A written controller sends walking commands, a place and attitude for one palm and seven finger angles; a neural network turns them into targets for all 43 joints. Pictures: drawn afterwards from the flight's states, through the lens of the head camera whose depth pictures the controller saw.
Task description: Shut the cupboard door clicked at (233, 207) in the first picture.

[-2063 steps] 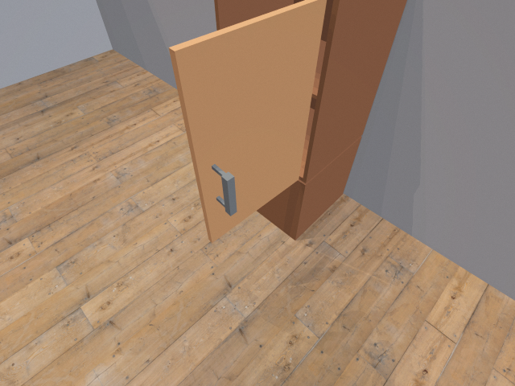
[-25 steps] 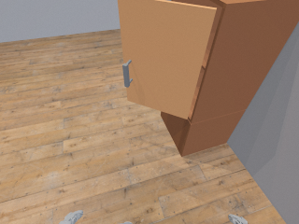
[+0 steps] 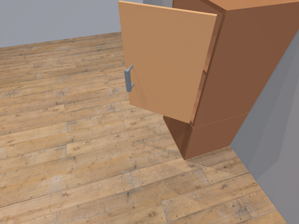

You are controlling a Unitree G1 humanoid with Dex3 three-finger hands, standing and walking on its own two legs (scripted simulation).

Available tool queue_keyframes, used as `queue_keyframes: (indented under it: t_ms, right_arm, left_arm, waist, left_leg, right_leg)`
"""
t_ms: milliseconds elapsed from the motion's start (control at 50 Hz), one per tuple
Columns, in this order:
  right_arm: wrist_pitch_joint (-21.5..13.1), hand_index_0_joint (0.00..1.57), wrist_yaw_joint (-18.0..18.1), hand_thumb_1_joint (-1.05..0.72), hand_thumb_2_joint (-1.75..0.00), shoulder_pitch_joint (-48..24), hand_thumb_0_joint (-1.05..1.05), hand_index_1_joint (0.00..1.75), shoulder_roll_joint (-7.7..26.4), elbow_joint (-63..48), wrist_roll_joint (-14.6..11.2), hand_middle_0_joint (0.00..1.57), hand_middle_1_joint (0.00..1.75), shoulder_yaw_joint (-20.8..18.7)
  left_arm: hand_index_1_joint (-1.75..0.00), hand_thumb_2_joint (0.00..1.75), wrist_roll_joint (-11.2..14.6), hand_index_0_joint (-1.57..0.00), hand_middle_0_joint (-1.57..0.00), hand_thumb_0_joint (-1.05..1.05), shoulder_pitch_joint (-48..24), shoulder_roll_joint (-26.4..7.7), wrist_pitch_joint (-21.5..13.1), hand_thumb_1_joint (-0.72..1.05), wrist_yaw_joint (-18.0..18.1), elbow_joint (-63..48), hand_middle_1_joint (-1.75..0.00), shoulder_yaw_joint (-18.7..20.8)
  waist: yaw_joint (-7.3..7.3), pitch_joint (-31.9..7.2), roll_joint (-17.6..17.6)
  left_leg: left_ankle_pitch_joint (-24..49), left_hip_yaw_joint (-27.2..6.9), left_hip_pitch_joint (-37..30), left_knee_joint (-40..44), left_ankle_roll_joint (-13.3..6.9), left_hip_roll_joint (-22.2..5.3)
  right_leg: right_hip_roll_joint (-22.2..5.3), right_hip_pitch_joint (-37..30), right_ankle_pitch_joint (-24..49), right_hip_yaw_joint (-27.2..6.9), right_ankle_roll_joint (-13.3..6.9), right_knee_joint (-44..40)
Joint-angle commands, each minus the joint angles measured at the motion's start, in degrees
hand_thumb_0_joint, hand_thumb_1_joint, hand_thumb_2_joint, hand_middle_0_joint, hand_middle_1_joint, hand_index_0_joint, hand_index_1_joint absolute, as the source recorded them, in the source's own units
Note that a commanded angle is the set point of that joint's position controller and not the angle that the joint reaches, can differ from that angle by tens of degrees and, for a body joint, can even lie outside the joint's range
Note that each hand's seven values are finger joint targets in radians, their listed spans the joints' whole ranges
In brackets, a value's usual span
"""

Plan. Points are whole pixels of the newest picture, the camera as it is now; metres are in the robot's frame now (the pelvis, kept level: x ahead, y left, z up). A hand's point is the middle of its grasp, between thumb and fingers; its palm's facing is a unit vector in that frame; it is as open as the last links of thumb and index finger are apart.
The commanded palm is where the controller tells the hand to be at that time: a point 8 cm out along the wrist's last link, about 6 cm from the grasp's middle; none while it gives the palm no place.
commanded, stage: let the arm hang, fingers relaxed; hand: left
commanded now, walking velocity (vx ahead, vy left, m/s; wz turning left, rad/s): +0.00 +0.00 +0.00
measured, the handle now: (130, 78) +0.82 +0.16 -0.11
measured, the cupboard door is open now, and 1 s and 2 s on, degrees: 48 48 48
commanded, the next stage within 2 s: look to check the result in 0.38 s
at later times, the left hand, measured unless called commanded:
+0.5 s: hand out of the picture +0.02 +0.16 -0.18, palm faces -0.02 -0.98 -0.20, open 7.4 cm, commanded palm none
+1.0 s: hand out of the picture +0.00 +0.14 -0.18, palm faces +0.01 -0.98 -0.17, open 7.4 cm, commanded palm none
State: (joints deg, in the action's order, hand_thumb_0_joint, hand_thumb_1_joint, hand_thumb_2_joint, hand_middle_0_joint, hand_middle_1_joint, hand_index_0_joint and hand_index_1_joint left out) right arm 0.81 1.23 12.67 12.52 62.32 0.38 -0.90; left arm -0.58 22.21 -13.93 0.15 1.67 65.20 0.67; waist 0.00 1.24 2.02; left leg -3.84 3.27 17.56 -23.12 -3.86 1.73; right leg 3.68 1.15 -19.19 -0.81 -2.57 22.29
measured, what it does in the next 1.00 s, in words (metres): stands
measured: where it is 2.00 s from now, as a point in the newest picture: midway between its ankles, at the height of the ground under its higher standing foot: outside the picture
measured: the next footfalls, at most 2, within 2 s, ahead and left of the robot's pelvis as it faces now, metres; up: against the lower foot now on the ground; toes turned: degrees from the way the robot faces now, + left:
none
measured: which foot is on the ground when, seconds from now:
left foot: down 0.00-1.00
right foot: down 0.00-1.00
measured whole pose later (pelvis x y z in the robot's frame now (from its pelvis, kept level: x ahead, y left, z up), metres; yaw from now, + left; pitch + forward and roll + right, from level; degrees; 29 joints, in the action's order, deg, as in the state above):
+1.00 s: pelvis +0.04 -0.02 +0.00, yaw -2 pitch -1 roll +1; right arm 0.3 2.5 13.3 8.8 65.4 0.4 0.2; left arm -0.2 20.2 -7.6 -0.3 3.0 65.6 -0.4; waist 0.0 1.8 -1.6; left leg -9.0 4.5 15.5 -25.8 -2.2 1.0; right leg 3.9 -3.1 -20.9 -2.6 -3.8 19.4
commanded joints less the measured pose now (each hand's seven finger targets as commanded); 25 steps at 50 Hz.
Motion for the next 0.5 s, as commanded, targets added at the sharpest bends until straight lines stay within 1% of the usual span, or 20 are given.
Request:
queue_keyframes:
  t_ms: [0,20,100,120,200,220,240,260,300,320,360,400,420,460,480]
  right_arm:
    - [-0.34,0.2,0.78,-0.9,-0.9,1.16,0.0,0.3,9.21,-1.33,0.24,0.2,0.3,-1.54]
    - [-0.3,0.2,0.74,-0.9,-0.9,1.1,0.0,0.3,9.22,-1.24,0.21,0.2,0.3,-1.61]
    - [-0.36,0.2,0.69,-0.9,-0.9,0.6,0.0,0.3,8.96,-0.82,0.4,0.2,0.3,-1.4]
    - [-0.42,0.2,0.66,-0.9,-0.9,0.57,0.0,0.3,9.05,-0.89,0.29,0.2,0.3,-1.39]
    - [-0.77,0.2,0.72,-0.9,-0.9,0.37,0.0,0.3,8.26,-0.44,0.46,0.2,0.3,-1.01]
    - [-0.82,0.2,0.76,-0.9,-0.9,0.61,0.0,0.3,8.0,-0.42,0.35,0.2,0.3,-0.91]
    - [-0.83,0.2,0.79,-0.9,-0.9,0.67,0.0,0.3,7.62,-0.28,0.47,0.2,0.3,-0.81]
    - [-0.97,0.2,0.84,-0.9,-0.9,0.81,0.0,0.3,7.57,-0.15,0.48,0.2,0.3,-0.73]
    - [-1.17,0.2,0.95,-0.9,-0.9,0.87,0.0,0.3,7.51,0.08,0.47,0.2,0.3,-0.58]
    - [-1.25,0.2,1.01,-0.9,-0.9,0.96,0.0,0.3,7.42,0.01,0.31,0.2,0.3,-0.58]
    - [-1.38,0.2,1.15,-0.9,-0.9,1.42,0.0,0.3,6.95,0.36,0.4,0.2,0.3,-0.3]
    - [-1.33,0.2,1.24,-0.9,-0.9,1.73,0.0,0.3,6.52,0.61,0.39,0.2,0.3,-0.14]
    - [-1.32,0.2,1.31,-0.9,-0.9,1.79,0.0,0.3,6.54,0.64,0.31,0.2,0.3,-0.19]
    - [-1.18,0.2,1.36,-0.9,-0.9,2.39,0.0,0.3,5.76,0.95,0.4,0.2,0.3,0.05]
    - [-1.14,0.2,1.38,-0.9,-0.9,2.42,0.0,0.3,5.44,1.12,0.41,0.2,0.3,0.11]
  left_arm:
    - [-0.3,0.9,-0.3,-0.2,-0.2,0.0,0.62,-5.34,-0.79,0.9,0.37,-1.86,-0.3,0.58]
    - [-0.3,0.9,-0.41,-0.2,-0.2,0.0,0.83,-5.57,-0.8,0.9,0.39,-1.85,-0.3,0.62]
    - [-0.3,0.9,-0.37,-0.2,-0.2,0.0,-0.02,-5.81,-0.66,0.9,0.28,-1.7,-0.3,0.62]
    - [-0.3,0.9,-0.4,-0.2,-0.2,0.0,0.27,-6.13,-0.72,0.9,0.3,-1.82,-0.3,0.72]
    - [-0.3,0.9,-0.23,-0.2,-0.2,0.0,-0.99,-5.51,-0.87,0.9,0.31,-1.85,-0.3,0.61]
    - [-0.3,0.9,-0.25,-0.2,-0.2,0.0,-0.6,-5.36,-0.94,0.9,0.35,-1.82,-0.3,0.68]
    - [-0.3,0.9,-0.19,-0.2,-0.2,0.0,-1.27,-5.04,-0.91,0.9,0.38,-1.74,-0.3,0.54]
    - [-0.3,0.9,-0.17,-0.2,-0.2,0.0,-1.5,-5.09,-0.95,0.9,0.41,-1.82,-0.3,0.62]
    - [-0.3,0.9,-0.11,-0.2,-0.2,0.0,-1.79,-4.82,-1.06,0.9,0.48,-1.77,-0.3,0.65]
    - [-0.3,0.9,-0.12,-0.2,-0.2,0.0,-1.39,-4.93,-1.11,0.9,0.6,-1.82,-0.3,0.75]
    - [-0.3,0.9,-0.02,-0.2,-0.2,0.0,-1.95,-4.16,-1.04,0.9,0.74,-1.65,-0.3,0.59]
    - [-0.3,0.9,0.07,-0.2,-0.2,0.0,-1.81,-3.76,-0.97,0.9,0.83,-1.42,-0.3,0.65]
    - [-0.3,0.9,0.02,-0.2,-0.2,0.0,-1.41,-3.72,-1.0,0.9,0.92,-1.43,-0.3,0.67]
    - [-0.3,0.9,0.11,-0.2,-0.2,0.0,-1.61,-2.9,-0.81,0.9,1.05,-1.25,-0.3,0.48]
    - [-0.3,0.9,0.16,-0.2,-0.2,0.0,-1.21,-2.5,-0.77,0.9,1.07,-1.15,-0.3,0.43]
  waist:
    - [1.04,6.68,-4.03]
    - [0.86,6.42,-3.23]
    - [0.75,6.89,-2.26]
    - [0.49,6.01,-2.21]
    - [0.61,5.11,-1.77]
    - [0.45,4.18,-1.64]
    - [0.7,4.3,-1.3]
    - [0.66,3.41,-0.61]
    - [0.64,2.74,-0.49]
    - [0.4,2.0,-1.73]
    - [0.63,1.7,-1.33]
    - [0.55,1.83,-1.3]
    - [0.39,1.48,-2.18]
    - [0.65,2.09,-1.97]
    - [0.52,2.24,-1.8]
  left_leg:
    - [-9.33,-10.75,-9.74,4.86,0.58,-8.16]
    - [-9.26,-10.48,-9.74,4.77,0.64,-8.1]
    - [-10.62,-10.83,-8.75,6.0,0.77,-7.97]
    - [-9.83,-10.65,-8.99,5.67,0.78,-7.87]
    - [-5.73,-9.93,-9.72,4.56,0.99,-7.61]
    - [-4.37,-9.61,-10.26,3.92,0.94,-7.69]
    - [-3.51,-9.58,-10.17,3.67,1.06,-7.61]
    - [-1.93,-9.56,-10.36,3.49,1.02,-7.7]
    - [0.51,-9.32,-10.56,2.84,0.99,-7.84]
    - [2.49,-9.12,-11.15,2.16,0.9,-8.02]
    - [4.38,-8.91,-11.04,1.58,0.94,-8.02]
    - [4.63,-8.57,-10.87,1.35,0.96,-8.02]
    - [5.81,-8.24,-11.11,0.73,0.95,-8.01]
    - [5.6,-8.11,-10.62,0.77,1.07,-7.98]
    - [5.28,-7.99,-10.77,0.72,1.1,-7.94]
  right_leg:
    - [-8.12,16.87,-2.38,-6.48,-2.09,-8.15]
    - [-8.17,16.65,-2.52,-6.59,-2.04,-8.22]
    - [-8.1,15.89,-2.57,-6.54,-1.93,-7.78]
    - [-8.16,15.16,-2.08,-6.57,-1.82,-7.87]
    - [-8.71,14.01,1.23,-6.61,-1.65,-7.93]
    - [-8.78,13.43,2.17,-6.55,-1.43,-8.19]
    - [-8.85,13.18,3.06,-6.54,-1.42,-8.07]
    - [-8.86,12.17,4.68,-6.67,-1.32,-7.86]
    - [-8.99,10.88,7.2,-6.56,-1.16,-7.79]
    - [-8.98,10.32,9.2,-6.24,-0.87,-7.81]
    - [-9.19,9.23,11.72,-6.21,-0.73,-7.51]
    - [-9.23,8.65,12.57,-5.99,-0.52,-7.57]
    - [-9.19,8.28,14.33,-5.97,-0.26,-7.55]
    - [-9.2,8.06,14.48,-5.86,-0.26,-7.34]
    - [-9.27,8.2,14.16,-5.88,-0.22,-7.5]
